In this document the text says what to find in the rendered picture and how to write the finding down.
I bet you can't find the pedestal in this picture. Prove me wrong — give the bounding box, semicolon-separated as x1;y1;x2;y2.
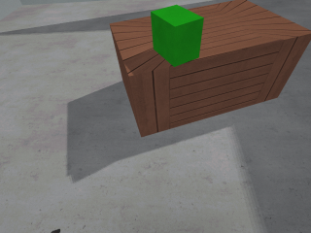
109;0;311;138

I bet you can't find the carton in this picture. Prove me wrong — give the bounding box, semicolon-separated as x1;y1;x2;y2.
151;5;204;67

